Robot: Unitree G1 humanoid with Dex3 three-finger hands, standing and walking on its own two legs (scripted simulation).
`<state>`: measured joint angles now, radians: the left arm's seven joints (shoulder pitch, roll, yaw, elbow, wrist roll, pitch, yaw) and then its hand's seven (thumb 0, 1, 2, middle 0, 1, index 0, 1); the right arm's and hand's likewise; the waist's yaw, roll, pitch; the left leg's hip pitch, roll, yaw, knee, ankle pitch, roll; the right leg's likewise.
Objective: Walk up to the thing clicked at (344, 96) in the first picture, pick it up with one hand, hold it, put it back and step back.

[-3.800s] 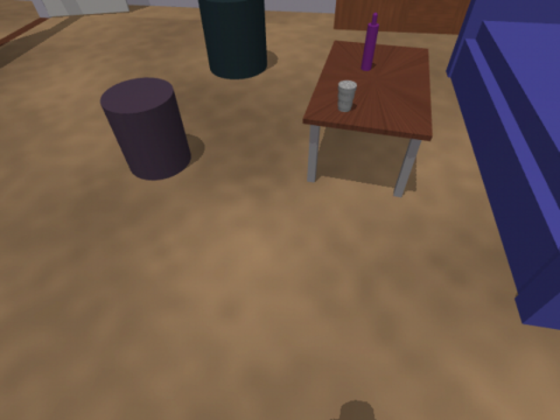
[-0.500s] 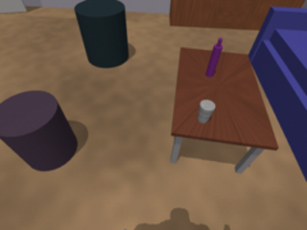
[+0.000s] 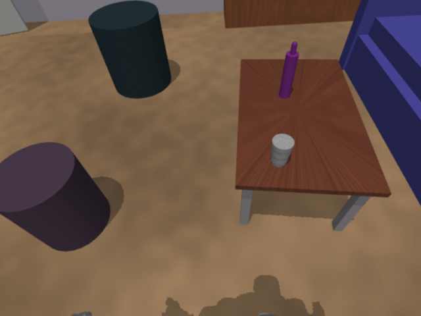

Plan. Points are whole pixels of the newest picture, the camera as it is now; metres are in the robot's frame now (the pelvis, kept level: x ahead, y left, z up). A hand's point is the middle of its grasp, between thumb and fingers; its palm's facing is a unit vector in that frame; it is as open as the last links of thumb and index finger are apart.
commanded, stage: walk up
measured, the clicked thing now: (280, 151) +0.72 -0.23 -0.29
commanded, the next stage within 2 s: stand in 0.96 s
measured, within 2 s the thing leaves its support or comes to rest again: neither
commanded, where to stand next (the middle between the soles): +0.09 -0.01 m, yaw -1 degrees
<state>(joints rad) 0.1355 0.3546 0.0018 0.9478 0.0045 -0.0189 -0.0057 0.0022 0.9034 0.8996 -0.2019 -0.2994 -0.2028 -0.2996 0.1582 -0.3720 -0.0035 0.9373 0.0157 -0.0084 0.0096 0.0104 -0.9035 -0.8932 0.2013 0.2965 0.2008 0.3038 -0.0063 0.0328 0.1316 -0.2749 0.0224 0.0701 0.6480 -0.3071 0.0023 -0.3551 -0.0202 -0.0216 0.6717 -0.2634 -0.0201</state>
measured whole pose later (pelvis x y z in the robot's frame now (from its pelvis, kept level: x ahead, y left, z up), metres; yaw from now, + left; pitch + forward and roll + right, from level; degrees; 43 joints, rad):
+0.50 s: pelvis +0.01 +0.00 +0.02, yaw +0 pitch -3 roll +0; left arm 0.09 0.35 0.00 1.15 0.00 -0.01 -0.02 0.00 0.90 0.90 -0.20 -0.30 -0.20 -0.30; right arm 0.11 -0.37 0.01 1.15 -0.01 -0.03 0.01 0.01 -0.90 -0.89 0.20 0.30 0.20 0.30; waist 0.01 -0.01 0.06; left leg -0.13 0.03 0.08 0.37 -0.19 0.00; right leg -0.20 0.00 -0.02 0.36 -0.12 -0.01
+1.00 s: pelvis +0.03 +0.00 +0.03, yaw +0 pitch -2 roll +0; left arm 0.08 0.33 0.01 1.17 0.00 -0.02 -0.01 0.00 0.90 0.90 -0.20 -0.30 -0.20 -0.30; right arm 0.08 -0.35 0.00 1.16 -0.01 -0.02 0.01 0.01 -0.90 -0.89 0.20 0.30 0.20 0.30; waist 0.00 0.01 0.05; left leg -0.09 0.03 0.07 0.31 -0.18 -0.01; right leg -0.16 0.00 -0.03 0.31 -0.12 -0.01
